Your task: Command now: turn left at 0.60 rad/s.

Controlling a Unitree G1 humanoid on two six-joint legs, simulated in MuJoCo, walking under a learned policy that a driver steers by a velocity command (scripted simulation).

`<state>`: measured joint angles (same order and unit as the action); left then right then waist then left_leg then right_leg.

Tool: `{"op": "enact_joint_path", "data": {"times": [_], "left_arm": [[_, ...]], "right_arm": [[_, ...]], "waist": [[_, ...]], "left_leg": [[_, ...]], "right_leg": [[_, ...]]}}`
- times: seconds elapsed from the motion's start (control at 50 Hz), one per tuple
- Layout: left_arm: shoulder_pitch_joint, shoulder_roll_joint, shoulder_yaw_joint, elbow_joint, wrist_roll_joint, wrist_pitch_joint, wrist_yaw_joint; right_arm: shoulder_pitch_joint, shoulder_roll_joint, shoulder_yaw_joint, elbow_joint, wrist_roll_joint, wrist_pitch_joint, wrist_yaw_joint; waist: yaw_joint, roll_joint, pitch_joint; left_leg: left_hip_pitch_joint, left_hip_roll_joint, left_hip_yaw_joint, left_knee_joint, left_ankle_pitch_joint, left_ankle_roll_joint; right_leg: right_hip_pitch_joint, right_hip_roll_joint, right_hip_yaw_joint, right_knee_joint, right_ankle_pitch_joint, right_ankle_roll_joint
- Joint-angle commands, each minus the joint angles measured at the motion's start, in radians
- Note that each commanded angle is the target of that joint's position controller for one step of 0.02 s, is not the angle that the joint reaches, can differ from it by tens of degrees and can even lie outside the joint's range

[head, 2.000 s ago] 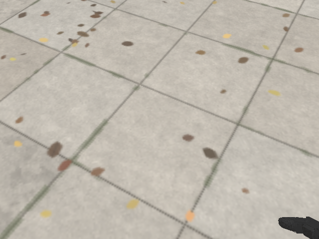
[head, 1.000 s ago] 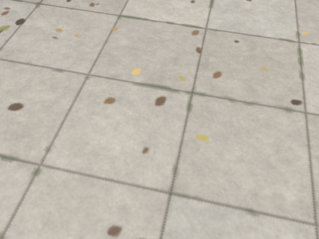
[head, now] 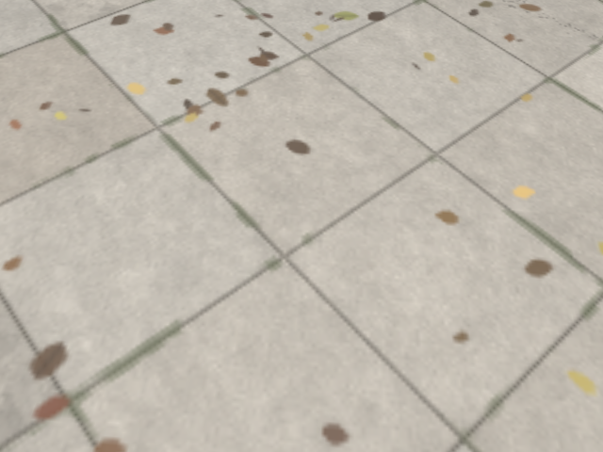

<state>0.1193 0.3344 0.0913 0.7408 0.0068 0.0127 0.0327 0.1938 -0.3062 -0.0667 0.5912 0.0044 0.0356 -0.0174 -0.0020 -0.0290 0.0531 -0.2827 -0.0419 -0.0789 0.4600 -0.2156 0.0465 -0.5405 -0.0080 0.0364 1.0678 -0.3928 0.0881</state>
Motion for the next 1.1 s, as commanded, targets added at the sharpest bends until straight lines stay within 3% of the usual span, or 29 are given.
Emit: {"op": "enact_joint_path", "data": {"times": [0.02, 0.1, 0.16, 0.2, 0.22, 0.24, 0.26, 0.28, 0.3, 0.32, 0.36, 0.42, 0.48, 0.52, 0.56, 0.58, 0.62, 0.64, 0.66, 0.68, 0.7, 0.72, 0.76, 0.8, 0.92, 1.02, 1.06, 1.1], "left_arm": [[-0.023, 0.056, 0.009, -0.069, -0.003, -0.016, 0.000], [-0.044, 0.058, 0.006, -0.080, -0.008, -0.023, -0.012], [-0.035, 0.070, 0.011, -0.086, -0.016, -0.034, -0.024], [0.001, 0.070, 0.015, -0.082, -0.017, -0.044, -0.033], [0.053, 0.069, 0.017, -0.066, -0.015, -0.049, -0.036], [0.080, 0.094, 0.023, -0.062, -0.005, -0.050, -0.033], [0.086, 0.145, 0.026, -0.073, 0.013, -0.045, -0.027], [0.124, 0.192, 0.039, -0.055, 0.031, -0.050, -0.035], [0.089, 0.141, 0.025, -0.073, 0.018, -0.062, -0.035], [0.062, 0.103, 0.014, -0.072, 0.001, -0.066, -0.027], [0.079, 0.081, 0.003, -0.058, -0.014, -0.069, -0.015], [0.145, 0.088, 0.001, -0.041, -0.011, -0.075, -0.008], [0.173, 0.111, 0.006, -0.033, -0.018, -0.076, -0.011], [0.197, 0.132, 0.009, -0.024, -0.026, -0.072, -0.019], [0.219, 0.150, 0.012, -0.017, -0.036, -0.067, -0.028], [0.211, 0.150, 0.010, -0.018, -0.042, -0.063, -0.031], [0.206, 0.105, -0.005, -0.017, -0.038, -0.061, -0.034], [0.182, 0.042, -0.025, -0.028, -0.027, -0.067, -0.039], [0.187, -0.053, -0.053, -0.074, -0.018, -0.083, -0.038], [0.190, 0.033, -0.029, -0.087, -0.046, -0.094, -0.027], [0.183, 0.090, -0.009, -0.082, -0.058, -0.093, -0.026], [0.175, 0.089, -0.006, -0.070, -0.056, -0.088, -0.030], [0.161, 0.063, -0.003, -0.058, -0.042, -0.076, -0.034], [0.159, 0.023, -0.010, -0.053, -0.040, -0.065, -0.043], [0.026, -0.016, -0.028, -0.110, -0.029, -0.060, -0.063], [-0.132, -0.028, -0.043, -0.183, -0.033, -0.067, -0.101], [-0.132, 0.000, -0.032, -0.201, -0.033, -0.066, -0.111], [-0.017, 0.056, -0.003, -0.188, -0.032, -0.056, -0.109]], "right_arm": [[-0.029, -0.171, -0.049, -0.070, 0.004, -0.012, -0.016], [-0.032, -0.194, -0.058, -0.070, 0.003, -0.003, -0.013], [-0.046, -0.192, -0.058, -0.071, 0.008, 0.002, -0.005], [-0.070, -0.186, -0.056, -0.075, 0.018, 0.007, -0.005], [-0.085, -0.171, -0.049, -0.075, 0.025, 0.009, -0.009], [-0.053, -0.127, -0.034, -0.070, 0.019, 0.007, -0.011], [-0.007, -0.051, -0.010, -0.066, 0.002, 0.003, -0.009], [-0.025, -0.121, -0.030, -0.095, 0.009, -0.010, -0.013], [-0.022, -0.172, -0.046, -0.076, 0.006, -0.021, -0.015], [-0.012, -0.175, -0.050, -0.055, 0.002, -0.026, -0.010], [-0.002, -0.133, -0.040, -0.026, -0.003, -0.035, -0.004], [-0.061, -0.080, -0.021, -0.035, 0.003, -0.063, 0.012], [-0.117, -0.038, 0.000, -0.046, 0.006, -0.084, 0.020], [-0.137, -0.032, 0.004, -0.050, 0.011, -0.098, 0.027], [-0.115, -0.055, -0.003, -0.045, 0.020, -0.109, 0.034], [-0.075, -0.065, -0.009, -0.033, 0.026, -0.115, 0.035], [0.054, -0.093, -0.029, 0.012, 0.028, -0.118, 0.027], [0.174, -0.126, -0.043, 0.027, 0.022, -0.119, 0.013], [0.284, -0.233, -0.065, 0.034, -0.009, -0.114, 0.004], [0.308, -0.227, -0.067, 0.055, -0.020, -0.118, 0.015], [0.248, -0.158, -0.044, 0.054, -0.009, -0.126, 0.021], [0.195, -0.108, -0.029, 0.053, -0.004, -0.131, 0.023], [0.126, -0.062, -0.016, 0.059, -0.010, -0.137, 0.023], [0.114, -0.052, -0.017, 0.071, -0.015, -0.147, 0.021], [0.117, -0.089, -0.028, 0.120, -0.013, -0.146, 0.009], [0.186, -0.131, -0.037, 0.177, 0.006, -0.124, 0.001], [0.183, -0.160, -0.043, 0.184, 0.009, -0.110, -0.004], [0.177, -0.196, -0.052, 0.180, 0.012, -0.092, -0.013]], "waist": [[-0.001, 0.159, -0.151], [-0.016, 0.187, -0.134], [-0.016, 0.202, -0.130], [0.008, 0.201, -0.139], [0.037, 0.187, -0.166], [0.034, 0.127, -0.189], [0.002, -0.097, -0.191], [0.015, -0.241, -0.105], [0.018, -0.165, -0.053], [0.006, -0.146, -0.020], [0.017, -0.123, -0.008], [0.051, -0.110, -0.006], [0.079, -0.127, -0.009], [0.084, -0.133, 0.000], [0.068, -0.132, 0.002], [0.037, -0.123, -0.002], [-0.039, -0.082, -0.039], [-0.106, -0.033, -0.107], [-0.129, 0.238, -0.219], [-0.127, 0.267, -0.195], [-0.100, 0.220, -0.094], [-0.075, 0.211, -0.034], [-0.040, 0.179, 0.017], [-0.026, 0.159, 0.015], [-0.039, 0.102, 0.045], [-0.079, 0.073, 0.085], [-0.050, 0.097, 0.043], [0.030, 0.141, -0.062]], "left_leg": [[0.168, 0.221, -0.240, -0.093, 0.378, 0.181], [0.106, 0.214, -0.321, -0.087, 0.249, 0.184], [0.101, 0.206, -0.398, -0.066, 0.257, 0.177], [0.105, 0.183, -0.431, -0.030, 0.277, 0.152], [0.079, 0.157, -0.411, -0.009, 0.169, 0.122], [-0.013, 0.106, -0.364, 0.049, -0.043, 0.071], [-0.183, -0.028, -0.191, 0.264, -0.332, 0.005], [-0.353, -0.080, -0.097, 0.451, -0.426, -0.026], [-0.394, -0.018, -0.124, 0.568, -0.348, -0.041], [-0.416, -0.006, -0.112, 0.598, -0.275, -0.054], [-0.449, 0.012, -0.084, 0.617, -0.174, -0.081], [-0.430, 0.050, 0.018, 0.536, -0.071, -0.093], [-0.318, 0.070, 0.070, 0.341, -0.038, -0.094], [-0.203, 0.054, 0.091, 0.217, -0.062, -0.089], [-0.109, 0.038, 0.097, 0.128, -0.064, -0.076], [-0.030, 0.035, 0.094, 0.060, -0.009, -0.064], [0.212, 0.031, 0.095, -0.031, 0.046, -0.038], [0.397, 0.130, -0.010, -0.054, 0.001, -0.008], [0.595, 0.386, -0.352, -0.131, -0.183, 0.090], [0.491, 0.468, -0.576, -0.222, -0.397, 0.178], [0.426, 0.436, -0.505, -0.244, -0.461, 0.170], [0.376, 0.385, -0.396, -0.261, -0.391, 0.144], [0.290, 0.319, -0.207, -0.296, -0.142, 0.110], [0.254, 0.286, -0.082, -0.311, 0.054, 0.097], [0.230, 0.271, 0.127, -0.340, 0.266, 0.102], [0.317, 0.309, 0.220, -0.309, 0.390, 0.084], [0.375, 0.316, 0.253, -0.214, 0.692, 0.066], [0.406, 0.313, 0.275, 0.001, 1.027, 0.050]], "right_leg": [[-0.024, 0.007, 0.035, -0.131, 0.051, 0.011], [0.073, 0.035, 0.047, -0.291, 0.036, 0.001], [0.133, 0.052, 0.052, -0.393, 0.022, -0.015], [0.206, 0.056, 0.049, -0.534, 0.081, -0.034], [0.302, 0.045, 0.029, -0.659, 0.190, -0.052], [0.434, -0.045, 0.091, -0.713, 0.237, -0.090], [0.540, -0.239, 0.326, -0.787, 0.117, -0.183], [0.459, -0.358, 0.577, -0.860, -0.081, -0.337], [0.429, -0.351, 0.569, -0.883, -0.245, -0.357], [0.425, -0.297, 0.490, -0.887, -0.272, -0.314], [0.470, -0.244, 0.395, -0.893, -0.199, -0.272], [0.471, -0.205, 0.282, -0.916, -0.070, -0.274], [0.429, -0.190, 0.206, -0.916, 0.039, -0.273], [0.361, -0.189, 0.196, -0.905, 0.074, -0.281], [0.322, -0.208, 0.227, -0.880, 0.054, -0.292], [0.292, -0.211, 0.243, -0.861, 0.041, -0.283], [0.192, -0.168, 0.227, -0.762, 0.064, -0.237], [0.091, -0.096, 0.170, -0.577, 0.052, -0.181], [-0.132, 0.022, 0.029, -0.210, -0.093, -0.104], [-0.231, 0.017, 0.082, 0.006, -0.174, -0.099], [-0.285, -0.027, 0.117, 0.093, -0.095, -0.112], [-0.299, -0.047, 0.106, 0.108, -0.012, -0.116], [-0.263, -0.081, 0.104, 0.077, 0.114, -0.109], [-0.232, -0.085, 0.088, 0.072, 0.202, -0.099], [-0.209, -0.077, 0.036, -0.213, 0.409, -0.072], [-0.166, -0.060, -0.060, -0.408, 0.415, -0.127], [-0.092, -0.012, -0.110, -0.437, 0.336, -0.167], [0.084, 0.064, -0.159, -0.429, 0.236, -0.215]]}}
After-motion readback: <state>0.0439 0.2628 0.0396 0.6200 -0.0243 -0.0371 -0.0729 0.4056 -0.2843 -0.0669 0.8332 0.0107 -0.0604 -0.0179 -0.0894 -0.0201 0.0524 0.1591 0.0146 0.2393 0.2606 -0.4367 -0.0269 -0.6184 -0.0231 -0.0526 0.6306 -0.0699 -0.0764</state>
